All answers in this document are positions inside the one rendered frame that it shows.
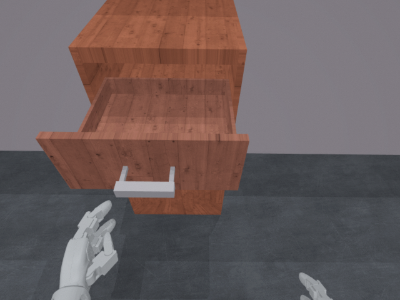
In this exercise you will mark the handle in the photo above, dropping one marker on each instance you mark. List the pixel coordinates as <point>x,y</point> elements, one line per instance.
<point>144,189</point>

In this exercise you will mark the cabinet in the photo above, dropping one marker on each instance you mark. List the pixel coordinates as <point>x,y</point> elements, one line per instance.
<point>199,39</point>

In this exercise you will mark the left robot forearm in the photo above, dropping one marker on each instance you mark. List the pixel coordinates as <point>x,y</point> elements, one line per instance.
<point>71,293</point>

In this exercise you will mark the robot left hand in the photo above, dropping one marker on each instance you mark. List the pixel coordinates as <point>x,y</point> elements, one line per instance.
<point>81,249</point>

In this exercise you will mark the drawer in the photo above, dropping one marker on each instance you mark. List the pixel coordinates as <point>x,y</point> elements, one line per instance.
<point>149,125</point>

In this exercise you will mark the robot right hand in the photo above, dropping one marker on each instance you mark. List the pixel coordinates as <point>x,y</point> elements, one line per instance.
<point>315,288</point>

